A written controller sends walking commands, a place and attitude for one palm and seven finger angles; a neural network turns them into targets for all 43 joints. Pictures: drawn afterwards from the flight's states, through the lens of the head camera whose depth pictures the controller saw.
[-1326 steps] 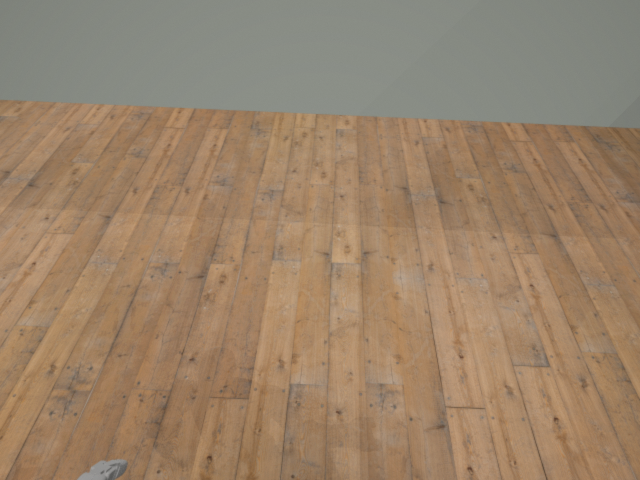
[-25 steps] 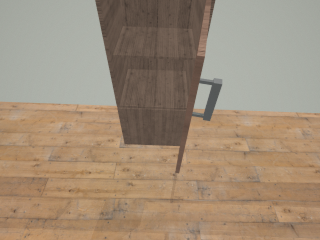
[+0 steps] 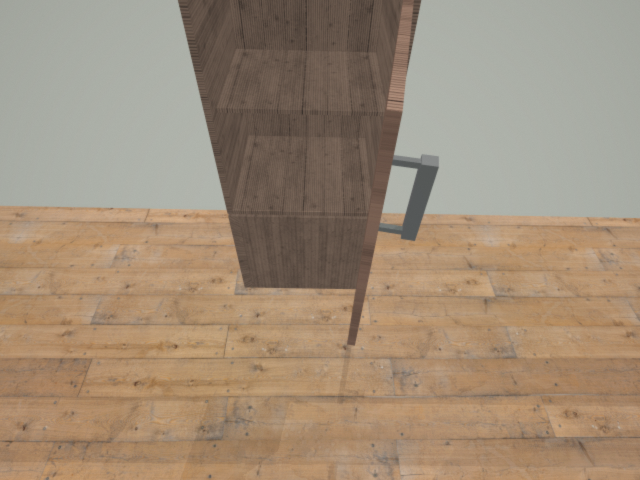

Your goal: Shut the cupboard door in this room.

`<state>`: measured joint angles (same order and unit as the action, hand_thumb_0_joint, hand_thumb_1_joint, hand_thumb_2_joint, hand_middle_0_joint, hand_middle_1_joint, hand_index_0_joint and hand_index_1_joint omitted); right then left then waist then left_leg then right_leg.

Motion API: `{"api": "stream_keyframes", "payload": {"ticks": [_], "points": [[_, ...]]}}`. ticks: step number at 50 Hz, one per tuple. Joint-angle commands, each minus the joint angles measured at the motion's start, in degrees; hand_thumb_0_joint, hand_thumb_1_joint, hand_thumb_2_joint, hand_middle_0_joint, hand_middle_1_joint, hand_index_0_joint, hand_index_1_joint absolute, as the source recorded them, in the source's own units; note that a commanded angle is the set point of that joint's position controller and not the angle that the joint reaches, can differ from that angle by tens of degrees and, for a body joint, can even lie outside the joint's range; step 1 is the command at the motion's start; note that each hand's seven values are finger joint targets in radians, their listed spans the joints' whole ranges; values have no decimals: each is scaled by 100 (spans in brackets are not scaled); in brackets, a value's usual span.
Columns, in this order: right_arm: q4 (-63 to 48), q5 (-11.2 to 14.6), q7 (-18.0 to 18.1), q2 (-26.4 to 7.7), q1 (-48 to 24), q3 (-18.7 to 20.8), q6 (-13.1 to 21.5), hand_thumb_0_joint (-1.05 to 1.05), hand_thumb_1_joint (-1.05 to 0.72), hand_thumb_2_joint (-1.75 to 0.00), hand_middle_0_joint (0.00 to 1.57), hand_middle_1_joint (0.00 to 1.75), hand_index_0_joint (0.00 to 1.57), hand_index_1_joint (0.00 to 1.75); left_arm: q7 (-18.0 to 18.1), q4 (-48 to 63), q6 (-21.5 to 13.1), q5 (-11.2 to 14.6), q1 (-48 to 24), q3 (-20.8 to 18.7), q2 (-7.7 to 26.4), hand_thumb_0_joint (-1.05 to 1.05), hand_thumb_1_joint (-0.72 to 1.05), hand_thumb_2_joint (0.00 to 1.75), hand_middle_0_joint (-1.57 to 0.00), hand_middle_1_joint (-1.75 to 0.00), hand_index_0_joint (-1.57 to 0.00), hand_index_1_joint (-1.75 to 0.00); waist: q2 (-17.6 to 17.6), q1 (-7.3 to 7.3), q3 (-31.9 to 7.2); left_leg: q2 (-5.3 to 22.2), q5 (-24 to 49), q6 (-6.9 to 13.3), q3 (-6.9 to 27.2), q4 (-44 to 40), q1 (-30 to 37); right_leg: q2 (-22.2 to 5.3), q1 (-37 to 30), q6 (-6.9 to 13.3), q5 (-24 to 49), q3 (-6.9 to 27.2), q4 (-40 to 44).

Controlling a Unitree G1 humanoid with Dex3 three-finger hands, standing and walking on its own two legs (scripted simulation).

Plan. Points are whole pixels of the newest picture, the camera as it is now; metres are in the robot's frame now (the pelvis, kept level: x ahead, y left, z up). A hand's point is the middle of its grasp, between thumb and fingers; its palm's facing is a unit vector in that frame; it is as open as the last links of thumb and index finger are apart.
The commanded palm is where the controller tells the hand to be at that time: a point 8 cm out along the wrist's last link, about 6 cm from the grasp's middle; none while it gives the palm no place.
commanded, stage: walk to a spot facing it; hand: left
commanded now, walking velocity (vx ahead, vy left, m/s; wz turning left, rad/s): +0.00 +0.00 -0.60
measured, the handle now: (404, 199) +0.49 -0.08 +0.07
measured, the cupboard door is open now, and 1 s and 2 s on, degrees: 79 79 79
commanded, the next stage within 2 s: none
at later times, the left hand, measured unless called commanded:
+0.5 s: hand out of the picture +0.04 +0.17 -0.18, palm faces -0.17 -0.96 -0.24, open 7.4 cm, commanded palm none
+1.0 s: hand (178, 469) +0.16 +0.22 -0.18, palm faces -0.43 -0.87 -0.23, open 7.4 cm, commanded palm none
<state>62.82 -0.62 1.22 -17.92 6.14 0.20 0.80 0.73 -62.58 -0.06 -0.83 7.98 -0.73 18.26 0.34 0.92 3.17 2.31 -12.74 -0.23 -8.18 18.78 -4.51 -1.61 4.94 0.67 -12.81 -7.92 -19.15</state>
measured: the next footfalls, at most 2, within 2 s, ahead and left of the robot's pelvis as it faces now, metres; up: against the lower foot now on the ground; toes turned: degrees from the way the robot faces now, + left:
left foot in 0.78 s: +0.04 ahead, +0.14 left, +0.00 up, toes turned -21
right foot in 1.24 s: -0.07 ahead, -0.09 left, +0.00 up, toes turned -45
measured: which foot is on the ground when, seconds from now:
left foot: down 0.00-0.30, up 0.32-0.76, down 0.78-1.00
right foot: down 0.00-0.78, up 0.80-1.00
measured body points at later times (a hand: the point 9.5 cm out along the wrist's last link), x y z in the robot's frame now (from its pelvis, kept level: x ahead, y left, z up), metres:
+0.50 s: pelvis -0.03 -0.02 -0.01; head +0.03 -0.04 +0.43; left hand +0.05 +0.22 -0.16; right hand +0.00 -0.29 -0.16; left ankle -0.04 +0.14 -0.67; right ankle -0.03 -0.10 -0.75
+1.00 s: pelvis -0.02 +0.05 +0.00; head +0.04 +0.06 +0.44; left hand +0.18 +0.27 -0.16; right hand -0.07 -0.21 -0.13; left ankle +0.00 +0.15 -0.75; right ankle -0.11 -0.08 -0.65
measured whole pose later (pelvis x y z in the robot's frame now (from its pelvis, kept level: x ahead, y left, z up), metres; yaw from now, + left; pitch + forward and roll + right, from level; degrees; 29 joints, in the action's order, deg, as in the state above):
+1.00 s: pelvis -0.02 +0.05 +0.00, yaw -30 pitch +0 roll -3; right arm 52.1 -1.0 1.2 -11.2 11.0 1.6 -0.1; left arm -1.9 -51.9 4.0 -1.4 10.8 -5.7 17.9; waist 2.3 1.8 5.3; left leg 4.7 -17.5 1.2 -8.1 27.0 -9.3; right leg -0.6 29.4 -4.5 -22.8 0.9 -65.8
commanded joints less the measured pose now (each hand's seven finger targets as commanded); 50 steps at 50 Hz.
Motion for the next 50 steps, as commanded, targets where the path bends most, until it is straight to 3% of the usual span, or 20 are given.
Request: {"api": "stream_keyframes", "payload": {"ticks": [1, 7, 11, 13, 14, 15, 16, 17, 18, 19, 23, 33, 36, 37, 38, 39, 40, 42, 44, 50], "points": [[-350, -26, 93, -548, 383, 195, -77, 0, -90, -90, 20, 30, 20, 30, 37, 408, 91, 16, 213, -175, 600, 0, 90, 90, -20, -30, -20, -30, -78, -118, -368, 898, 1653, -10, 283, 344, 142, -730, 424, 34, 2130, 808, -444], [-732, -44, 124, -631, 403, 418, -141, 0, -90, -90, 20, 30, 20, 30, -41, 844, 213, -31, 400, -316, 501, 0, 90, 90, -20, -30, -20, -30, -261, -90, -337, 1281, 1039, 229, 356, 684, -156, -383, 1136, 63, 1513, 1009, -1453], [-885, -50, 89, -682, 255, 546, -86, 0, -90, -90, 20, 30, 20, 30, -124, 1086, 268, -55, 499, -362, 168, 0, 90, 90, -20, -30, -20, -30, -1000, 20, -273, 2002, 1166, 724, 661, 447, -465, -35, 1488, -84, -944, 553, -2549], [-962, -56, 64, -628, 40, 587, -86, 0, -90, -90, 20, 30, 20, 30, -147, 1076, 259, -63, 758, -418, 96, 0, 90, 90, -20, -30, -20, -30, -898, 187, -200, 1934, 1160, 628, 365, 907, -967, -99, 999, -69, -835, 513, -2131], [-1050, -52, 54, -573, -59, 582, -116, 0, -90, -90, 20, 30, 20, 30, -138, 1020, 227, -79, 1023, -470, 244, 0, 90, 90, -20, -30, -20, -30, -232, 342, -186, 1615, 622, 341, 33, 1651, -1493, -213, 526, 27, 189, 735, -1514], [-1200, -2, 46, -187, -105, 537, -159, 0, -90, -90, 20, 30, 20, 30, -74, 994, 149, -140, 1279, -570, 723, 0, 90, 90, -20, -30, -20, -30, 1597, 453, -254, 679, -881, -165, -529, 3173, -2273, -1254, 246, 387, 1181, 2596, -408], [-1404, 16, 42, -57, -412, 479, -229, 0, -90, -90, 20, 30, 20, 30, -5, 958, 106, -50, 1560, -601, 955, 0, 90, 90, -20, -30, -20, -30, 2169, 661, -152, 43, -2459, -272, 256, 4379, -2782, -1921, 517, 768, 1860, 4017, 404], [-1326, 17, 27, -130, -365, 497, -269, 0, -90, -90, 20, 30, 20, 30, 40, 997, 106, -18, 1381, -585, 835, 0, 90, 90, -20, -30, -20, -30, 1374, 489, -70, 143, -2114, -202, 925, 4907, -2859, -1878, 658, 858, 1104, 4002, 608], [-1239, 14, 13, -126, -214, 529, -250, 0, -90, -90, 20, 30, 20, 30, 43, 1088, 113, -19, 892, -581, 739, 0, 90, 90, -20, -30, -20, -30, 764, 195, 2, 271, -1587, -192, 1061, 5071, -2991, -1687, 582, 954, 735, 3580, 382], [-1144, -14, -7, -127, -36, 518, -228, 0, -90, -90, 20, 30, 20, 30, 48, 1195, 104, -2, 644, -563, 596, 0, 90, 90, -20, -30, -20, -30, 289, 88, -239, 371, -1228, -219, 1014, 4994, -2796, -1485, 543, 937, 822, 3178, 188], [-1095, -31, 17, -53, 72, 474, -219, 0, -90, -90, 20, 30, 20, 30, 6, 1151, 36, -5, 805, -546, 523, 0, 90, 90, -20, -30, -20, -30, 429, 113, -670, 222, -931, -361, 940, 4605, -2717, -1082, -26, 819, 1724, 2712, -71], [-1441, 42, 71, -59, -190, 390, -153, 0, -90, -90, 20, 30, 20, 30, -58, 1285, 170, -67, 698, -633, 772, 0, 90, 90, -20, -30, -20, -30, 873, 176, -557, -60, -1365, -271, 830, 2731, -1816, -913, 474, 1036, 1526, 3229, -85], [-1337, 66, 104, -67, 411, 383, -72, 0, -90, -90, 20, 30, 20, 30, -51, 1382, 212, -32, 343, -618, 765, 0, 90, 90, -20, -30, -20, -30, 819, -128, -739, -174, -706, -203, 723, 1177, -681, -680, 1010, 692, 1512, 3221, -448], [-1272, 67, 126, -211, 694, 403, -24, 0, -90, -90, 20, 30, 20, 30, -69, 1435, 227, 9, 210, -584, 677, 0, 90, 90, -20, -30, -20, -30, 601, -301, -786, 21, -351, -131, 814, 492, 105, -416, 1593, 429, 1101, 2991, -780], [-1323, 4, 137, -660, 759, 480, 31, 0, -90, -90, 20, 30, 20, 30, -114, 1564, 244, 53, 267, -524, 345, 0, 90, 90, -20, -30, -20, -30, -609, -324, -767, 1168, -683, 239, 2112, -286, 687, 279, 2590, 94, 28, 2358, -1741], [-1463, -19, 107, -1090, 677, 563, -17, 0, -90, -90, 20, 30, 20, 30, -169, 1653, 237, 14, 283, -472, 167, 0, 90, 90, -20, -30, -20, -30, -1699, -245, -507, 2446, -138, 673, 3113, -645, 265, 607, 3059, -206, -1915, 1348, -3101], [-1557, -51, 94, -1060, 393, 536, -41, 0, -90, -90, 20, 30, 20, 30, -179, 1655, 280, -54, 279, -551, 365, 0, 90, 90, -20, -30, -20, -30, -1394, -192, -368, 2720, -291, 1022, 3185, -708, -452, 360, 2967, -315, -2005, 1416, -4172], [-1694, -83, 95, -631, -174, 434, -26, 0, -90, -90, 20, 30, 20, 30, -257, 1480, 293, -76, 335, -650, 454, 0, 90, 90, -20, -30, -20, -30, -1004, 120, 124, 1921, 5, 883, 2127, -554, -1071, 197, 2816, -411, -1366, 1293, -5107], [-1679, -62, 90, -444, -100, 400, 3, 0, -90, -90, 20, 30, 20, 30, -300, 1394, 291, -50, 482, -587, 287, 0, 90, 90, -20, -30, -20, -30, -878, 148, -15, 1475, 977, 708, 1256, -234, -649, 124, 2912, -483, -1012, 1038, -5225], [-1348, -47, 68, -526, 918, 506, 21, 0, -90, -90, 20, 30, 20, 30, -293, 1577, 308, -5, -124, -464, 95, 0, 90, 90, -20, -30, -20, -30, -953, -235, -227, 1641, 2837, 834, 732, 160, 495, -83, 3029, -612, -1134, 731, -4295]]}}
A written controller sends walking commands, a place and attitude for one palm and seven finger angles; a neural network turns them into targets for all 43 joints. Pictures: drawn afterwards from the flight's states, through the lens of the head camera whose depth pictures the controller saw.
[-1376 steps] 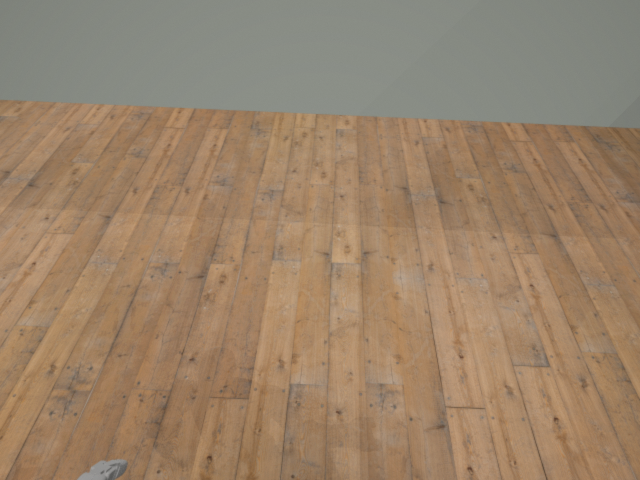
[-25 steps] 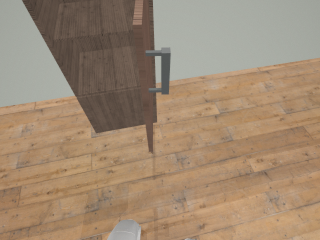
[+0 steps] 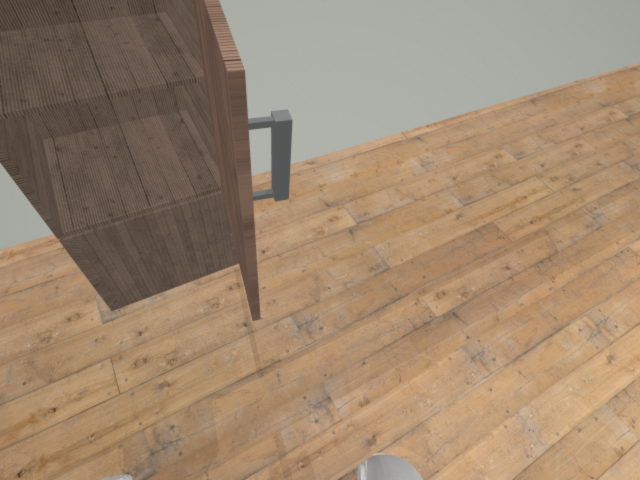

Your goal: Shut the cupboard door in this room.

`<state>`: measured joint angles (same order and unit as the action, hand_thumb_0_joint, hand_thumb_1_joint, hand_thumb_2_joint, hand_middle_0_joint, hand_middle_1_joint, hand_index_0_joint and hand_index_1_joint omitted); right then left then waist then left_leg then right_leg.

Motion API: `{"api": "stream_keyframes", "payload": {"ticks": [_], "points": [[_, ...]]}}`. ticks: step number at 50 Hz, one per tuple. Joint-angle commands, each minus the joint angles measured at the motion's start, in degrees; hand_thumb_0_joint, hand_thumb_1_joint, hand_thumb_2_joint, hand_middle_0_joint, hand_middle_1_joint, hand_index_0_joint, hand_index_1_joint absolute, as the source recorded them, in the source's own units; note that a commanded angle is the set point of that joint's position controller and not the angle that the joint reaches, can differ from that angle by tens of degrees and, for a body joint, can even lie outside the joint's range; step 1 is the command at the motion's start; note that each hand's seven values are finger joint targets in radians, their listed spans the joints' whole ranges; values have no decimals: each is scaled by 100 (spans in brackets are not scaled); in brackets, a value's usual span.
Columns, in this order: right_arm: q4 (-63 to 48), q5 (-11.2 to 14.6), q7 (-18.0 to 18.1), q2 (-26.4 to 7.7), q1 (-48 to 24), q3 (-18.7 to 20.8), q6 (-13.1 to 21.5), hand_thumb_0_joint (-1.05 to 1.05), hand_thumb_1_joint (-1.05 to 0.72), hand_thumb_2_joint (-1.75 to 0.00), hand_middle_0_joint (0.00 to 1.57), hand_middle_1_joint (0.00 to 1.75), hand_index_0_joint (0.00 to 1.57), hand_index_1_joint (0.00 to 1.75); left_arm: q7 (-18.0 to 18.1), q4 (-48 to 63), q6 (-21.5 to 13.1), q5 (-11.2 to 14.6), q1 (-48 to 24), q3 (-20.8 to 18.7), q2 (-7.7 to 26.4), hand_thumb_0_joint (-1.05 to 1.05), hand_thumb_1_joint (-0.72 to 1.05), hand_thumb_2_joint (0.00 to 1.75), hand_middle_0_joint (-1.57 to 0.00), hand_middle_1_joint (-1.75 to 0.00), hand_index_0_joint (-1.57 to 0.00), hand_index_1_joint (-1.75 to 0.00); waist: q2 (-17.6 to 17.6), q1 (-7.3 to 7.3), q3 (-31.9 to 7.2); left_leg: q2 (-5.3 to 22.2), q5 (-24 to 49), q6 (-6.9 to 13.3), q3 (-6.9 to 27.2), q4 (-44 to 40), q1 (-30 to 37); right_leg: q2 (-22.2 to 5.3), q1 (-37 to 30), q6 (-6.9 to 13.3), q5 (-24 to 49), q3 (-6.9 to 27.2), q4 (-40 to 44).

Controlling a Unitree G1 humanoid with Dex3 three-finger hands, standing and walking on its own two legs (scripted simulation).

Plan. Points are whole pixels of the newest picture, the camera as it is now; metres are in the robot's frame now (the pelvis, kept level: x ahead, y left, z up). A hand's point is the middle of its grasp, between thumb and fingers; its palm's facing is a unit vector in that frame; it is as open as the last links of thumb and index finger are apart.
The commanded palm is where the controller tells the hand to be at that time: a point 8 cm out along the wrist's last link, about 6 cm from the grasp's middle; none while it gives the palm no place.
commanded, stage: walk to a spot facing it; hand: left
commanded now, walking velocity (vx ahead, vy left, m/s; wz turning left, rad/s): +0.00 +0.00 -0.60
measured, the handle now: (266, 161) +0.51 +0.13 +0.08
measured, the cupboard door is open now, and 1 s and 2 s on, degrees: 79 79 79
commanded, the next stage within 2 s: none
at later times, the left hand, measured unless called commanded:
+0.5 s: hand (237, 445) +0.18 +0.12 -0.17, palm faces -0.34 -0.91 -0.25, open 7.4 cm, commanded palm none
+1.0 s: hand (249, 409) +0.23 +0.12 -0.17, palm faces -0.58 -0.79 -0.21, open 7.4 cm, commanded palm none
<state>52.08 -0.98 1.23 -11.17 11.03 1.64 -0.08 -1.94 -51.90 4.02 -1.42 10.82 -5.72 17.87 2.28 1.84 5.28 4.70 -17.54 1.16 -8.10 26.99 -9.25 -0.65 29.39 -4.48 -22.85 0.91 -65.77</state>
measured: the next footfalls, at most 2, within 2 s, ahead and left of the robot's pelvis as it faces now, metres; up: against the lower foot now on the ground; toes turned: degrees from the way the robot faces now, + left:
right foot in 0.24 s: +0.02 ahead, -0.15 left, +0.00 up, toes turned -15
left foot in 0.64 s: +0.13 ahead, +0.07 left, +0.00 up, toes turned -20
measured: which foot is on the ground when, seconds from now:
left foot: down 0.00-0.24, up 0.26-0.62, down 0.64-1.00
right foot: up 0.00-0.22, down 0.24-0.64, up 0.66-1.00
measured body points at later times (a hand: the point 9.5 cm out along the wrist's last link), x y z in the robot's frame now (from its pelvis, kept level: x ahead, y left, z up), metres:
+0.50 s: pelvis +0.01 -0.03 -0.01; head +0.07 -0.06 +0.44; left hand +0.20 +0.17 -0.15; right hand +0.00 -0.31 -0.15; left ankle +0.07 +0.11 -0.69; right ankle -0.02 -0.14 -0.74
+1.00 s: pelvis +0.04 +0.00 +0.00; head +0.09 -0.02 +0.44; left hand +0.26 +0.16 -0.16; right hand -0.08 -0.24 -0.13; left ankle +0.09 +0.08 -0.74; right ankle -0.07 -0.11 -0.68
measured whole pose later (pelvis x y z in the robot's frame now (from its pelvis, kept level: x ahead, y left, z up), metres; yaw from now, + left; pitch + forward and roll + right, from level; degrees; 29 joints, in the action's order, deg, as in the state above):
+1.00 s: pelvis +0.04 +0.00 +0.00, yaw -38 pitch +0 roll -2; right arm 52.5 -1.1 0.7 -11.0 13.4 3.0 0.1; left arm -2.0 -52.5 5.0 -1.4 9.4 -5.1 15.2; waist 1.2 -0.3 6.5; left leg 8.5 -15.7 0.3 -15.3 28.4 -11.8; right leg -3.5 24.0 -4.5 -25.6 -2.7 -55.2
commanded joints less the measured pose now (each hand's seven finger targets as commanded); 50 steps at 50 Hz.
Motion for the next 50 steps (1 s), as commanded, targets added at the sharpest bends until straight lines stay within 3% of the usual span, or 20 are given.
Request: {"api": "stream_keyframes", "payload": {"ticks": [1, 7, 9, 10, 11, 12, 13, 15, 17, 26, 29, 30, 31, 32, 33, 34, 36, 38, 43, 50], "points": [[-235, -17, 63, -1205, 495, 387, 101, 0, -90, -90, 20, 30, 20, 30, -31, 521, -100, 49, -508, 47, 117, 0, 90, 90, -20, -30, -20, -30, -1146, -372, -466, 1427, 3431, 700, 624, -605, 1060, -213, 514, -82, -182, -231, 651], [-94, -49, 0, -1378, 556, 503, 57, 0, -90, -90, 20, 30, 20, 30, -33, 542, -171, 47, -706, 113, 30, 0, 90, 90, -20, -30, -20, -30, -1542, -463, -611, 1568, 3896, 536, 136, -82, 910, -53, -504, 192, -286, -660, 2232], [-66, -25, -20, -1380, 533, 520, 54, 0, -90, -90, 20, 30, 20, 30, 0, 471, -227, 47, -450, 92, 130, 0, 90, 90, -20, -30, -20, -30, -1318, -294, -726, 1543, 3934, 275, -37, 402, 684, 29, -1201, 334, 375, -719, 3229], [-89, 11, -31, -1392, 484, 506, 54, 0, -90, -90, 20, 30, 20, 30, 23, 346, -284, 40, 24, 62, 275, 0, 90, 90, -20, -30, -20, -30, -986, 5, -943, 1415, 3716, 13, -291, 1148, 347, -20, -2051, 417, 1271, -673, 4097], [-207, 65, -72, -1117, 570, 434, 30, 0, -90, -90, 20, 30, 20, 30, 107, 194, -360, -3, 545, -42, 858, 0, 90, 90, -20, -30, -20, -30, 374, 208, -1377, 1056, 2074, -343, -575, 2373, -1027, -1047, -3581, 793, 3179, 506, 4275], [-539, 68, -59, -765, 156, 304, -16, 0, -90, -90, 20, 30, 20, 30, 194, 90, -364, 54, 944, -160, 1342, 0, 90, 90, -20, -30, -20, -30, 1504, 388, -1404, 201, -1869, -597, -315, 3750, -2426, -2330, -3954, 1533, 6190, 2078, 4020], [-596, 82, 41, -851, -194, 283, -88, 0, -90, -90, 20, 30, 20, 30, 268, 40, -333, 128, 1060, -163, 1266, 0, 90, 90, -20, -30, -20, -30, 1001, 475, -1319, 244, -2068, -516, 595, 4122, -2489, -2282, -3498, 1818, 6141, 1944, 4004], [-477, 42, 37, -896, -270, 295, -113, 0, -90, -90, 20, 30, 20, 30, 329, 267, -275, 90, 285, -104, 925, 0, 90, 90, -20, -30, -20, -30, 811, 183, -854, 386, -1352, -555, 816, 4193, -2606, -1755, -2970, 1693, 4621, 1608, 4096], [-318, 8, 0, -858, -67, 293, -167, 0, -90, -90, 20, 30, 20, 30, 308, 454, -281, 67, -162, -33, 769, 0, 90, 90, -20, -30, -20, -30, 551, -81, -760, 285, -871, -631, 686, 3887, -2214, -1368, -2425, 1455, 4082, 1215, 4209], [-496, 59, -8, -782, -236, 266, -89, 0, -90, -90, 20, 30, 20, 30, 241, 531, -267, 0, -191, -96, 910, 0, 90, 90, -20, -30, -20, -30, 761, -115, -767, -168, -685, -608, 549, 2089, -1453, -1018, -1934, 1469, 3358, 1772, 4221], [-460, 87, 26, -792, 56, 286, -24, 0, -90, -90, 20, 30, 20, 30, 238, 556, -231, 21, -342, -92, 843, 0, 90, 90, -20, -30, -20, -30, 767, -289, -781, -301, -180, -537, 506, 882, -595, -879, -1490, 1231, 3194, 1986, 3943], [-378, 87, 43, -846, 388, 293, 15, 0, -90, -90, 20, 30, 20, 30, 233, 603, -213, 56, -479, -83, 817, 0, 90, 90, -20, -30, -20, -30, 639, -479, -876, -267, 307, -494, 488, 147, -39, -711, -1258, 1036, 2936, 1906, 3678], [-332, 55, 66, -1144, 625, 336, 81, 0, -90, -90, 20, 30, 20, 30, 221, 692, -185, 90, -442, -40, 543, 0, 90, 90, -20, -30, -20, -30, -166, -561, -1000, 425, 517, -250, 1217, -603, 692, -214, -597, 740, 2008, 1570, 3001], [-416, -24, 48, -1718, 568, 445, 93, 0, -90, -90, 20, 30, 20, 30, 151, 769, -159, 134, -160, 28, 157, 0, 90, 90, -20, -30, -20, -30, -2027, -430, -946, 2033, 1212, 348, 2798, -1094, 1040, 558, 414, 345, -779, 629, 1622], [-515, -22, 41, -1760, 433, 440, 59, 0, -90, -90, 20, 30, 20, 30, 156, 723, -137, 52, -102, -7, 306, 0, 90, 90, -20, -30, -20, -30, -1976, -435, -918, 2555, 712, 698, 3046, -1295, 368, 319, 284, 247, -1398, 477, 444], [-584, -32, 62, -1560, 176, 395, 83, 0, -90, -90, 20, 30, 20, 30, 139, 658, -123, -2, -239, -60, 402, 0, 90, 90, -20, -30, -20, -30, -1643, -365, -671, 2361, 475, 722, 2896, -1344, -115, 192, 282, 213, -1202, 538, -76], [-675, -63, 61, -1206, -211, 300, 106, 0, -90, -90, 20, 30, 20, 30, 25, 527, -137, -15, -122, -112, 348, 0, 90, 90, -20, -30, -20, -30, -1077, -112, -303, 1608, 646, 527, 1761, -1250, -348, 21, 263, 132, -376, 275, -566], [-627, -35, 72, -1103, -116, 295, 128, 0, -90, -90, 20, 30, 20, 30, -9, 438, -97, 18, 16, -73, 208, 0, 90, 90, -20, -30, -20, -30, -1166, -110, -481, 1346, 1461, 431, 1031, -1072, 80, -46, 334, 20, -25, 110, -575], [-375, -9, 54, -1134, 515, 395, 126, 0, -90, -90, 20, 30, 20, 30, -21, 508, -74, 39, -311, 4, 45, 0, 90, 90, -20, -30, -20, -30, -1182, -373, -638, 1496, 2604, 602, 589, -803, 766, -215, 330, -82, -173, -197, 182], [-181, -48, -15, -1272, 519, 528, 63, 0, -90, -90, 20, 30, 20, 30, -14, 549, -119, 46, -562, 78, -95, 0, 90, 90, -20, -30, -20, -30, -1509, -466, -694, 1788, 2916, 599, 46, -407, 660, -217, -451, 68, -413, -628, 1864]]}}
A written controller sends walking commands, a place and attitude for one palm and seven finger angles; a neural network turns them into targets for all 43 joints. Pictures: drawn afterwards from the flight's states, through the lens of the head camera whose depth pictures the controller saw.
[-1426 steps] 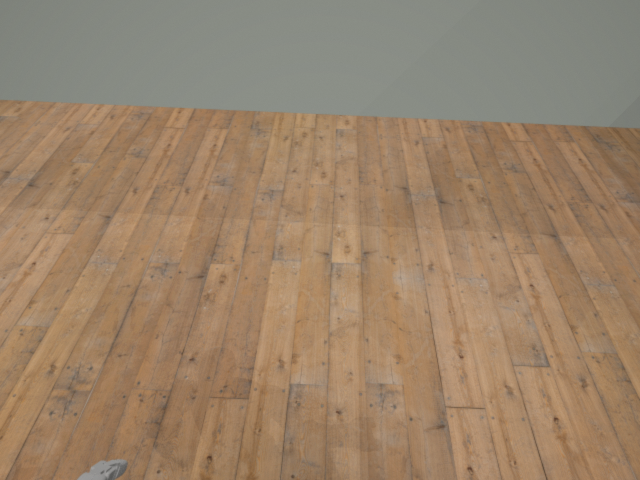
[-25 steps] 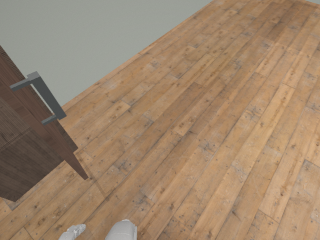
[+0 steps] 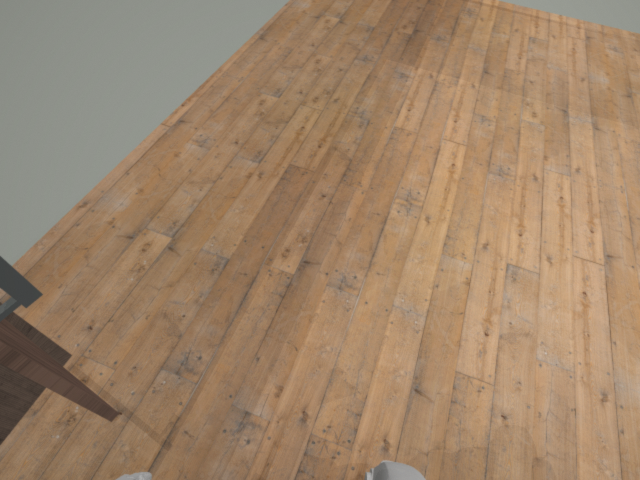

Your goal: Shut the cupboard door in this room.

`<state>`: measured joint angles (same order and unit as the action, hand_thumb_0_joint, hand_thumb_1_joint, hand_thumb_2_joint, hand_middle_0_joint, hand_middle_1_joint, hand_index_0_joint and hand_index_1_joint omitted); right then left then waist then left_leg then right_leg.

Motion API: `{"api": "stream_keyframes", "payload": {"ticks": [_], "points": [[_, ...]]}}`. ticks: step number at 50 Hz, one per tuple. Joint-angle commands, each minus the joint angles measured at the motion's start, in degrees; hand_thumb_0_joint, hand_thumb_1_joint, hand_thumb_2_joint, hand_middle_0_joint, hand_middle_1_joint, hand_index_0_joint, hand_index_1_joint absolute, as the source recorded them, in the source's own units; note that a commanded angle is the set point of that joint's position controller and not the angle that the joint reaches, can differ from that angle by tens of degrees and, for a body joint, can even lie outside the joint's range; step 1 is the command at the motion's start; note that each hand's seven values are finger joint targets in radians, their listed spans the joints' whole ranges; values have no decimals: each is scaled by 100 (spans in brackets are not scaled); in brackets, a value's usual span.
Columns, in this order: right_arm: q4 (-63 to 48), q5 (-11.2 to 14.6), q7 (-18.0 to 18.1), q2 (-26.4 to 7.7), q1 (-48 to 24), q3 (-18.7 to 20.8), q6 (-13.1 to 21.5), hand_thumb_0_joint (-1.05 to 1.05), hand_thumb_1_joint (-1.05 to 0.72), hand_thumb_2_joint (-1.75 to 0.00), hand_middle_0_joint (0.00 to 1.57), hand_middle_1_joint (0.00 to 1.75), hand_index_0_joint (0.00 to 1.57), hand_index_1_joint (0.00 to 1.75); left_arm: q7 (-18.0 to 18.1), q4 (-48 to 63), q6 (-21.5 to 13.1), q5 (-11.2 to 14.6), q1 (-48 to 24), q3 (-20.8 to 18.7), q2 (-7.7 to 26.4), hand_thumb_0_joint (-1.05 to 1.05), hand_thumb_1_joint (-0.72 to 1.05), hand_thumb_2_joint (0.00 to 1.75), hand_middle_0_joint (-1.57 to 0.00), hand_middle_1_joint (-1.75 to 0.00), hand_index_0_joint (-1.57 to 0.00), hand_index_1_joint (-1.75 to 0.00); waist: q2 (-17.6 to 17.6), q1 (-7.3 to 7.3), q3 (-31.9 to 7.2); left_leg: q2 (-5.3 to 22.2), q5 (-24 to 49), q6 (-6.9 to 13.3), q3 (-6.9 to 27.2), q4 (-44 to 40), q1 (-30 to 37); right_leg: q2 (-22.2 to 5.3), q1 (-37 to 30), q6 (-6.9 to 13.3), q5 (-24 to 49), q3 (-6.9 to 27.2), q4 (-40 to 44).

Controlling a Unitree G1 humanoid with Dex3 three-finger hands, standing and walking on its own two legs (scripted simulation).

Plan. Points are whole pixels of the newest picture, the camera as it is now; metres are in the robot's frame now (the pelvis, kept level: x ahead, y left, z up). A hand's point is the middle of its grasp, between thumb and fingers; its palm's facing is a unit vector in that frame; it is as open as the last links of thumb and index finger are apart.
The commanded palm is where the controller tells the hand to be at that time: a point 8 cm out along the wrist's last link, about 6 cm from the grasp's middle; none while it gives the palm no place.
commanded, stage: walk to a spot facing it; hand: left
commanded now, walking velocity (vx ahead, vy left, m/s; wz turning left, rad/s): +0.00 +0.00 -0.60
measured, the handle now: out of the picture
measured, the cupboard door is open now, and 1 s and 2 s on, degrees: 79 79 79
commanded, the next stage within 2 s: turn to face it in 1.70 s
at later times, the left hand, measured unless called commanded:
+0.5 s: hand out of the picture +0.12 +0.14 -0.16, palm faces -0.22 -0.95 -0.22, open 7.4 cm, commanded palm none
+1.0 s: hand (306, 299) +0.42 +0.04 -0.17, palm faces -0.58 -0.79 -0.18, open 7.4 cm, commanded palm none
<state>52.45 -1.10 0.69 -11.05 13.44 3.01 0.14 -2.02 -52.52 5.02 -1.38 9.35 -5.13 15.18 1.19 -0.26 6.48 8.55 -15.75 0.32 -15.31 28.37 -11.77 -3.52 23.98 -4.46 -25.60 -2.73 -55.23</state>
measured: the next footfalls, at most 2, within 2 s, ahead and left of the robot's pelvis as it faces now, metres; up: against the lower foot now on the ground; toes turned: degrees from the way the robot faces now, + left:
right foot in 0.12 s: +0.03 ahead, -0.14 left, +0.00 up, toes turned -11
left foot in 0.62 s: +0.21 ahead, +0.06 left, +0.00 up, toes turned -17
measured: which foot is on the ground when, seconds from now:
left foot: down 0.00-0.12, up 0.14-0.60, down 0.62-1.00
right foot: up 0.00-0.10, down 0.12-0.62, up 0.64-1.00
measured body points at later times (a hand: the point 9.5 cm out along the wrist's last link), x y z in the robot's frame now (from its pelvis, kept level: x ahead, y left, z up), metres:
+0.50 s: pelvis +0.04 -0.05 +0.00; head +0.08 -0.05 +0.45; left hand +0.14 +0.19 -0.15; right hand +0.08 -0.33 -0.13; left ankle +0.12 +0.09 -0.69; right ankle -0.01 -0.13 -0.74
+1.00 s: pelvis +0.21 -0.06 +0.00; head +0.26 -0.07 +0.44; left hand +0.45 +0.08 -0.15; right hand +0.02 -0.22 -0.14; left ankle +0.17 +0.07 -0.74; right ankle +0.20 -0.23 -0.67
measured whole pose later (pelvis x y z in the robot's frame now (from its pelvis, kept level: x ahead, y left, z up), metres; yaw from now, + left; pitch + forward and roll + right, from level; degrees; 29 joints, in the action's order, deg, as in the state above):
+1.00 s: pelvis +0.21 -0.06 +0.00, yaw -35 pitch +1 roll -1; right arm 59.4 -1.3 1.1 -8.7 25.3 2.4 3.8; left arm -2.9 -53.5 2.4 -2.2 6.7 -5.4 14.5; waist 1.9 -1.5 4.9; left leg 5.2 -21.0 -0.7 -18.2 19.9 1.2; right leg -5.0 37.1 -1.5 -9.3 -4.6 -57.9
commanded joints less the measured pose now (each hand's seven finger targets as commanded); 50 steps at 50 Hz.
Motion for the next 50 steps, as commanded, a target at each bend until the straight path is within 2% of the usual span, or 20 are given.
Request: {"api": "stream_keyframes", "payload": {"ticks": [1, 4, 5, 6, 7, 8, 9, 12, 24, 27, 29, 30, 31, 32, 33, 35, 37, 39, 43, 50], "points": [[-196, -39, 29, -1322, 264, 405, 34, 0, -90, -90, 20, 30, 20, 30, 1, 606, -243, 42, -396, 24, 175, 0, 90, 90, -20, -30, -20, -30, -1410, -256, -832, 1430, 2785, 635, 711, -425, 879, 123, -68, 123, -120, -324, 1082], [-184, -3, -6, -1308, 116, 420, 1, 0, -90, -90, 20, 30, 20, 30, 57, 428, -335, 34, 223, -18, 364, 0, 90, 90, -20, -30, -20, -30, -982, 114, -1039, 1273, 2389, 121, 265, 572, 379, 249, -1323, 326, 1353, -454, 2845], [-254, 42, -36, -1080, 250, 361, -18, 0, -90, -90, 20, 30, 20, 30, 113, 325, -416, -3, 582, -88, 840, 0, 90, 90, -20, -30, -20, -30, 112, 291, -1235, 970, 1349, -240, 74, 1603, -640, -500, -2479, 593, 2507, 463, 3368], [-577, 36, -53, -601, -46, 197, -43, 0, -90, -90, 20, 30, 20, 30, 198, 246, -465, -12, 856, -219, 1479, 0, 90, 90, -20, -30, -20, -30, 1897, 459, -1132, 74, -2019, -534, 149, 2956, -2281, -1951, -2912, 1221, 4822, 2404, 3429], [-679, 49, 51, -764, -380, 186, -159, 0, -90, -90, 20, 30, 20, 30, 254, 206, -414, 97, 1125, -244, 1491, 0, 90, 90, -20, -30, -20, -30, 1519, 641, -1182, -40, -2232, -487, 1101, 3570, -2275, -2041, -2410, 1583, 4780, 2417, 3475], [-643, 42, 66, -730, -507, 188, -185, 0, -90, -90, 20, 30, 20, 30, 282, 237, -398, 83, 830, -257, 1374, 0, 90, 90, -20, -30, -20, -30, 1570, 497, -974, -35, -1925, -473, 1347, 3917, -2549, -1756, -2300, 1633, 3663, 2456, 3615], [-598, 7, 37, -841, -553, 205, -193, 0, -90, -90, 20, 30, 20, 30, 295, 320, -372, 100, 511, -211, 1116, 0, 90, 90, -20, -30, -20, -30, 1154, 401, -810, 53, -1402, -477, 1482, 3957, -2606, -1497, -2182, 1532, 2539, 2236, 3701], [-368, -73, -71, -884, -315, 228, -160, 0, -90, -90, 20, 30, 20, 30, 226, 424, -504, 81, 182, -85, 862, 0, 90, 90, -20, -30, -20, -30, 720, 149, -673, 5, -447, -592, 1317, 3686, -2305, -948, -1805, 1249, 1681, 1684, 3913], [-838, -13, -177, -775, -1237, 171, 115, 0, -90, -90, 20, 30, 20, 30, 156, 125, -738, 17, 866, -99, 963, 0, 90, 90, -20, -30, -20, -30, 607, 388, -325, -397, -441, -502, 1425, 1782, -2126, -890, -1811, 1621, 824, 2568, 4164], [-851, 15, -148, -756, -1047, 151, 197, 0, -90, -90, 20, 30, 20, 30, 149, 144, -714, 25, 666, -129, 995, 0, 90, 90, -20, -30, -20, -30, 686, 239, -405, -596, -386, -412, 1350, 929, -1136, -741, -1362, 1525, 1186, 2507, 3866], [-607, 34, -73, -872, -219, 186, 264, 0, -90, -90, 20, 30, 20, 30, 145, 176, -698, 46, 314, -131, 930, 0, 90, 90, -20, -30, -20, -30, 382, -203, -664, -663, 136, -370, 1281, -69, 474, -393, -548, 1223, 1228, 2236, 3150], [-389, 14, 22, -1231, 536, 254, 324, 0, -90, -90, 20, 30, 20, 30, 127, 270, -691, 65, 261, -73, 602, 0, 90, 90, -20, -30, -20, -30, -470, -520, -1052, -143, -178, -258, 1733, -558, 1810, 125, 204, 997, 1080, 1836, 2096], [-259, -91, 41, -1897, 1216, 400, 343, 0, -90, -90, 20, 30, 20, 30, 46, 353, -685, 141, 424, 1, 210, 0, 90, 90, -20, -30, -20, -30, -2210, -732, -1504, 1646, -1174, 247, 3812, -1168, 2752, 884, 1466, 623, -730, 868, 236], [-302, -60, 30, -1948, 1243, 365, 276, 0, -90, -90, 20, 30, 20, 30, 37, 416, -703, 79, 397, -26, 379, 0, 90, 90, -20, -30, -20, -30, -1808, -688, -1273, 2323, -1971, 642, 4496, -1662, 2140, 552, 1721, 557, -896, 713, -714], [-331, -58, 26, -1671, 889, 327, 276, 0, -90, -90, 20, 30, 20, 30, 24, 332, -681, 26, 180, -59, 425, 0, 90, 90, -20, -30, -20, -30, -1367, -561, -793, 2119, -2488, 629, 4292, -1936, 1334, 300, 1720, 527, -489, 716, -1345], [-408, -49, 17, -1133, 369, 162, 333, 0, -90, -90, 20, 30, 20, 30, -93, 210, -636, -39, 186, -90, 383, 0, 90, 90, -20, -30, -20, -30, -936, -197, -69, 1523, -1645, 358, 3108, -2018, 477, -65, 1585, 458, 440, 529, -1608], [-297, -14, 46, -840, 391, 95, 416, 0, -90, -90, 20, 30, 20, 30, -116, 86, -524, -53, 429, -59, 142, 0, 90, 90, -20, -30, -20, -30, -890, 0, -82, 1046, 148, -8, 1874, -1802, 472, -78, 1412, 349, 1101, 387, -1629], [-160, 19, 77, -711, 648, 82, 473, 0, -90, -90, 20, 30, 20, 30, -102, 50, -476, -35, 466, -42, 38, 0, 90, 90, -20, -30, -20, -30, -900, 22, -215, 903, 1490, -120, 1261, -1571, 667, -71, 1445, 298, 1356, 297, -1719], [66, 21, 79, -652, 960, 101, 505, 0, -90, -90, 20, 30, 20, 30, -117, 226, -383, -37, 77, -17, -87, 0, 90, 90, -20, -30, -20, -30, -795, 32, -178, 1027, 2001, 178, 822, -1551, 1068, -168, 2026, 200, 1586, 165, -1487], [554, -69, 76, -596, 1735, 115, 460, 0, -90, -90, 20, 30, 20, 30, -161, 627, -482, -33, -1406, 143, -272, 0, 90, 90, -20, -30, -20, -30, -846, -387, 182, 1091, 3219, 406, 303, -1384, 1659, -37, 1791, 409, 1507, -502, 857]]}}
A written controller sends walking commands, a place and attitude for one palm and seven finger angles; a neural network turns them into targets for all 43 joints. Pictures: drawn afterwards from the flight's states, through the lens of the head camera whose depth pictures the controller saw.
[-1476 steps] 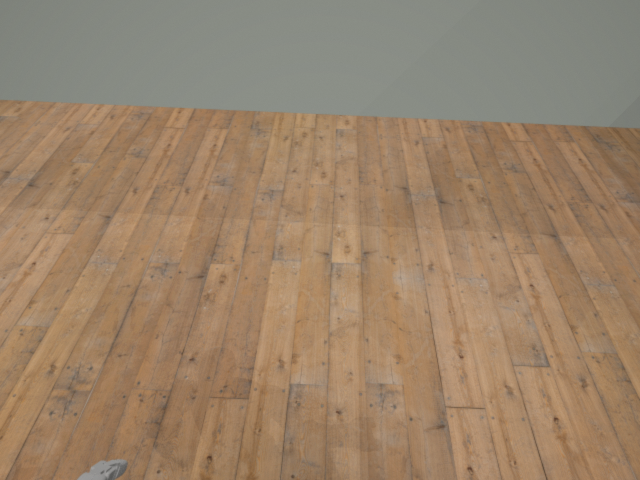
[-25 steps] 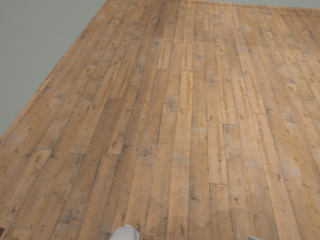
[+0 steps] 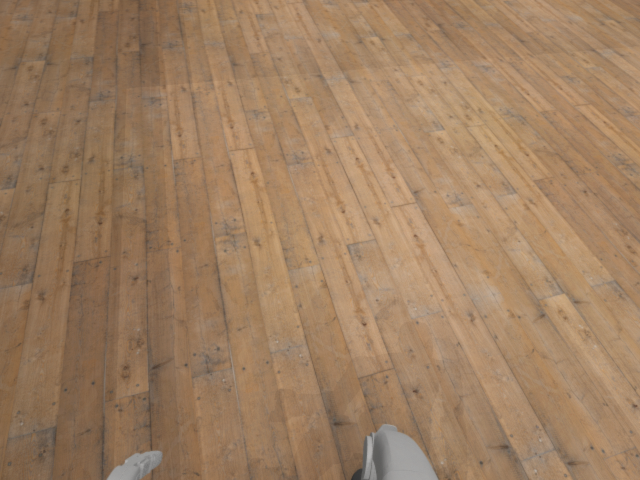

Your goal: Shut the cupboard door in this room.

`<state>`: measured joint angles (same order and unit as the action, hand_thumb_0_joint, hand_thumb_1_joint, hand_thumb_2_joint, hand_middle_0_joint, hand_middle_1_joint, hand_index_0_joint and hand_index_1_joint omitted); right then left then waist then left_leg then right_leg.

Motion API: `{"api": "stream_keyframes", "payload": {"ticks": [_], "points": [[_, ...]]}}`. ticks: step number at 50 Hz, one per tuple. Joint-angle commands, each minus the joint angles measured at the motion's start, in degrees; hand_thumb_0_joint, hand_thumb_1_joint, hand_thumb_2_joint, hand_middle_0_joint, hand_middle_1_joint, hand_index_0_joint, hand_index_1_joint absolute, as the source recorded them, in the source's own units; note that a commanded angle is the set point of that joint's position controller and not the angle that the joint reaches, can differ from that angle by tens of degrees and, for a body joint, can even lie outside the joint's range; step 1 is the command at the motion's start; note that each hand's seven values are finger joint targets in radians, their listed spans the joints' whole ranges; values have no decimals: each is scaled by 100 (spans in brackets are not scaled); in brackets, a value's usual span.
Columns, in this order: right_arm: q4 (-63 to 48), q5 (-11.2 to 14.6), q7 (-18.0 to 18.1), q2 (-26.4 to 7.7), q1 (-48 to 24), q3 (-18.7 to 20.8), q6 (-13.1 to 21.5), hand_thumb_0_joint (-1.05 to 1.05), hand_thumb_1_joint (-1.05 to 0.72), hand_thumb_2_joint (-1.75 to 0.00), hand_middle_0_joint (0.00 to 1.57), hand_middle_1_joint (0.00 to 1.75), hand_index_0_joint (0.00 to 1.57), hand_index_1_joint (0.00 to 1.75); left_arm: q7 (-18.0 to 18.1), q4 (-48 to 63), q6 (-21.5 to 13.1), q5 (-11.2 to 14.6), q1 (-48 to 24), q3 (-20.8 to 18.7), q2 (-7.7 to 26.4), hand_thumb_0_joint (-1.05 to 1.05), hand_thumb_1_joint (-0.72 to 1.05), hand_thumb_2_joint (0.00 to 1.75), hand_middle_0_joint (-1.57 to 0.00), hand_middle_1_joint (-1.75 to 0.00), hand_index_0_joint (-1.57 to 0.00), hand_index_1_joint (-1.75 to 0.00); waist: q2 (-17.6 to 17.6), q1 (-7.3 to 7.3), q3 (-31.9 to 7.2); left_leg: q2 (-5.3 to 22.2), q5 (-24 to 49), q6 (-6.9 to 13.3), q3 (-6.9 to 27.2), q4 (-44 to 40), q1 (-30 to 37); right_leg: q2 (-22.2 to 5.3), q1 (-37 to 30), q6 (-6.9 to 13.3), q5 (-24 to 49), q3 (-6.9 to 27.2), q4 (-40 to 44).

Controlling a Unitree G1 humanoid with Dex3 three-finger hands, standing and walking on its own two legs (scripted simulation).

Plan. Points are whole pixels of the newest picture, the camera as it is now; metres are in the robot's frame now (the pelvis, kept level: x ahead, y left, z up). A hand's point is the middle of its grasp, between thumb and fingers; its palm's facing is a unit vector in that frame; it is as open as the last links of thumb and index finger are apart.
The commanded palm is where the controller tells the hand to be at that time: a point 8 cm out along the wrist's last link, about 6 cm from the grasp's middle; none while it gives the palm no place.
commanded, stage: walk to a spot facing it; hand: left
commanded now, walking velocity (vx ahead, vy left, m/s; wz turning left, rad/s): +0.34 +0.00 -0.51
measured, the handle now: out of the picture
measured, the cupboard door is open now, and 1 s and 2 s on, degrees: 79 79 79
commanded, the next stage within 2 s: turn to face it in 0.70 s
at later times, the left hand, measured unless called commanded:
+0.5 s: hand (237, 361) +0.30 +0.14 -0.16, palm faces -0.16 -0.95 -0.26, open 7.3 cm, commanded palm none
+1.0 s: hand (275, 247) +0.54 +0.10 -0.17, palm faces -0.28 -0.94 -0.18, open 7.4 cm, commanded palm none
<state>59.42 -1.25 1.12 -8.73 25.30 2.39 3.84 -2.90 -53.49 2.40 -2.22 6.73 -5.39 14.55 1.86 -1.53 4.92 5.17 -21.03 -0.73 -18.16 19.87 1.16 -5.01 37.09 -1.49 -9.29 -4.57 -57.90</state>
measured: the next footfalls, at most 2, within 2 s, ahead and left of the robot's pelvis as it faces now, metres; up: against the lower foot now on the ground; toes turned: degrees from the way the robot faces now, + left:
right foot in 0.16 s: +0.21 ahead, -0.11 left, +0.00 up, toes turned -13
left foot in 0.68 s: +0.47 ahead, +0.03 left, +0.00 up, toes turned -6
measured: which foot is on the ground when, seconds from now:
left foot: down 0.00-0.16, up 0.18-0.66, down 0.68-1.00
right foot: up 0.00-0.14, down 0.16-0.68, up 0.70-1.00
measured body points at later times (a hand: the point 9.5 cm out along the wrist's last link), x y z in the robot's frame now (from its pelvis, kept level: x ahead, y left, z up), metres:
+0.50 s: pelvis +0.23 -0.06 +0.00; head +0.26 -0.07 +0.45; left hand +0.31 +0.19 -0.14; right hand +0.29 -0.31 -0.15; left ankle +0.35 +0.09 -0.67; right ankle +0.17 -0.10 -0.74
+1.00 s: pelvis +0.42 -0.05 +0.00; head +0.45 -0.04 +0.45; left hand +0.56 +0.15 -0.16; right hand +0.33 -0.28 -0.14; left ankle +0.44 +0.03 -0.74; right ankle +0.42 -0.22 -0.69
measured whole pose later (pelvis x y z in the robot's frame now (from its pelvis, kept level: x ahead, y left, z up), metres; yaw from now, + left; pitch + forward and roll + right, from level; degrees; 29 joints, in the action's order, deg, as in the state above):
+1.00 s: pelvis +0.42 -0.05 +0.00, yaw -17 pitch -1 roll -1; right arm 62.1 -0.8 1.4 -9.7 18.5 3.0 3.0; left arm 0.8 -59.1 -0.4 -1.6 9.7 -3.1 10.9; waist 1.8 -1.2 4.1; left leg 2.7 -15.0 2.5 -10.4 25.3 -9.5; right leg -6.0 26.7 -2.3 -14.4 -3.1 -48.0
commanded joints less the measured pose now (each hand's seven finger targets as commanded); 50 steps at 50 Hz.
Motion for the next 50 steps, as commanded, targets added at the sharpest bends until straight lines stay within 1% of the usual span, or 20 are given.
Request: {"api": "stream_keyframes", "payload": {"ticks": [1, 4, 6, 7, 8, 9, 11, 13, 15, 20, 28, 30, 32, 33, 34, 36, 38, 42, 46, 50], "points": [[-128, -52, 28, -866, 531, 189, 78, 0, -90, -90, 20, 30, 20, 30, -62, 740, -245, 61, -1160, 184, -213, 0, 90, 90, -20, -30, -20, -30, -953, -224, 306, 1435, 4303, 499, 459, -427, 392, 233, 214, 210, -185, -439, 1414], [-100, -12, 19, -1098, 413, 245, 59, 0, -90, -90, 20, 30, 20, 30, 10, 533, -327, 61, -401, 146, -6, 0, 90, 90, -20, -30, -20, -30, -1133, 157, -287, 1480, 6546, 383, 120, 763, 600, 698, -1049, 559, -535, -712, 2069], [-228, 66, -21, -1248, 68, 267, 40, 0, -90, -90, 20, 30, 20, 30, 81, 37, -438, 26, 1154, 12, 430, 0, 90, 90, -20, -30, -20, -30, -1015, 930, -1215, 1265, 5860, 84, -50, 2755, -315, 755, -3582, 752, 196, -629, 2888], [-367, 176, -97, -893, 83, 192, 28, 0, -90, -90, 20, 30, 20, 30, 162, -165, -499, 18, 1835, -123, 1098, 0, 90, 90, -20, -30, -20, -30, 80, 1185, -1776, 772, 2069, -124, 92, 4511, -2339, -638, -5512, 1265, 700, 1116, 2864], [-593, 198, -44, -629, -4, 148, 27, 0, -90, -90, 20, 30, 20, 30, 221, -297, -507, 172, 2136, -200, 1535, 0, 90, 90, -20, -30, -20, -30, 708, 1045, -2264, 7, -1505, -342, 658, 6369, -3835, -2078, -6258, 1939, 2315, 3376, 3151], [-683, 162, -24, -870, -384, 175, 20, 0, -90, -90, 20, 30, 20, 30, 291, -153, -477, 231, 1869, -224, 1445, 0, 90, 90, -20, -30, -20, -30, 495, 1044, -2162, 175, -928, -212, 1684, 6547, -3875, -1971, -5555, 1862, 2181, 3229, 3478], [-602, 54, -47, -834, -724, 203, -42, 0, -90, -90, 20, 30, 20, 30, 316, -15, -504, 240, 1066, -60, 960, 0, 90, 90, -20, -30, -20, -30, -403, 589, -941, 573, 19, -211, 1780, 6211, -4011, -1438, -4028, 1522, 1633, 2320, 3641], [-407, -24, -45, -602, -388, 151, -193, 0, -90, -90, 20, 30, 20, 30, 330, -8, -611, 164, 670, 34, 676, 0, 90, 90, -20, -30, -20, -30, -218, 138, -533, 618, 262, -248, 1714, 5674, -3469, -1060, -2718, 1234, 1746, 1698, 3970], [-308, -47, -69, -504, -103, 144, -265, 0, -90, -90, 20, 30, 20, 30, 323, -35, -668, 124, 531, 54, 569, 0, 90, 90, -20, -30, -20, -30, 136, -81, -616, 566, 425, -315, 1632, 5197, -3248, -717, -2346, 1154, 1571, 1235, 4085], [-587, -49, -162, -522, -989, 149, -243, 0, -90, -90, 20, 30, 20, 30, 306, -206, -760, 129, 832, 96, 335, 0, 90, 90, -20, -30, -20, -30, 421, 40, -191, 494, 1066, -371, 1611, 4161, -3700, -531, -2333, 1221, 1171, 1252, 4388], [-978, -12, -287, -452, -2616, 45, -94, 0, -90, -90, 20, 30, 20, 30, 410, -632, -764, 135, 1815, 215, 343, 0, 90, 90, -20, -30, -20, -30, 430, 537, -135, 7, 946, -131, 1299, 2166, -3674, -655, -3965, 1130, 3163, 1416, 4021], [-918, -17, -248, -506, -2440, 57, -44, 0, -90, -90, 20, 30, 20, 30, 433, -675, -751, 131, 1791, 198, 445, 0, 90, 90, -20, -30, -20, -30, 376, 377, -327, -236, 761, -22, 1134, 1553, -2957, -654, -4099, 1078, 4061, 1336, 3525], [-510, -51, -133, -788, -1143, 141, -3, 0, -90, -90, 20, 30, 20, 30, 432, -668, -751, 178, 1538, 174, 510, 0, 90, 90, -20, -30, -20, -30, 259, -264, -926, -352, 1595, 140, 1133, 816, -934, -386, -3409, 768, 4223, 1090, 2155], [-324, -116, -68, -1294, -310, 264, 36, 0, -90, -90, 20, 30, 20, 30, 406, -585, -736, 235, 1628, 180, 334, 0, 90, 90, -20, -30, -20, -30, -524, -546, -1527, 727, 2653, 553, 2263, 851, 817, 115, -2006, 509, 2430, 841, 824], [-182, -101, -59, -1789, 294, 377, 11, 0, -90, -90, 20, 30, 20, 30, 338, -495, -759, 275, 1711, 233, 83, 0, 90, 90, -20, -30, -20, -30, -1724, -567, -1940, 2348, 4049, 1235, 3839, 639, 1747, 717, -738, 363, -2116, 320, -1124], [-341, 15, -3, -1419, -354, 278, 0, 0, -90, -90, 20, 30, 20, 30, 345, -440, -660, 190, 1216, 166, 148, 0, 90, 90, -20, -30, -20, -30, -1140, -371, -1071, 2410, 2596, 1280, 3530, -77, 333, 258, -150, 269, -2004, 703, -2096], [-425, -13, 7, -876, -817, 130, 41, 0, -90, -90, 20, 30, 20, 30, 218, -457, -512, 110, 1094, 129, -3, 0, 90, 90, -20, -30, -20, -30, -722, -54, -239, 1881, 2164, 917, 2640, -439, -829, -54, -334, 190, -1332, 637, -1880], [-304, 17, 29, -683, -930, 80, 84, 0, -90, -90, 20, 30, 20, 30, 241, -592, -269, 78, 1493, 179, -427, 0, 90, 90, -20, -30, -20, -30, -813, 271, -276, 1308, 3074, 859, 1445, -516, -1591, -95, -914, 14, -855, 395, -1002], [-95, 31, 14, -598, -719, 91, 55, 0, -90, -90, 20, 30, 20, 30, 316, -543, -292, 94, 1134, 264, -521, 0, 90, 90, -20, -30, -20, -30, -980, 263, -297, 955, 4229, 868, 1330, -329, -1561, -84, -1452, -119, -401, 71, 697], [66, 22, 22, -808, -451, 176, -100, 0, -90, -90, 20, 30, 20, 30, 378, -395, -313, 118, 517, 304, -351, 0, 90, 90, -20, -30, -20, -30, -1147, 103, -498, 984, 4452, 898, 1877, 104, -1107, 160, -1791, -175, -620, -135, 1734]]}}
